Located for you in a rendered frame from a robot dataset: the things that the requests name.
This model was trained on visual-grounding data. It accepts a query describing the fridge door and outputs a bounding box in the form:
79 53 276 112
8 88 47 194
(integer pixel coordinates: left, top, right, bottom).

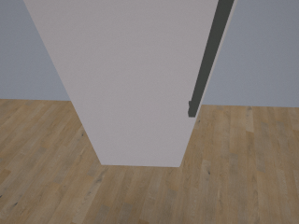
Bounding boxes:
23 0 236 167

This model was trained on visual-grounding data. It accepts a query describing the handle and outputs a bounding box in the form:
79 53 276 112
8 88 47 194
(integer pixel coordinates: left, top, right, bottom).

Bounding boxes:
188 0 234 118

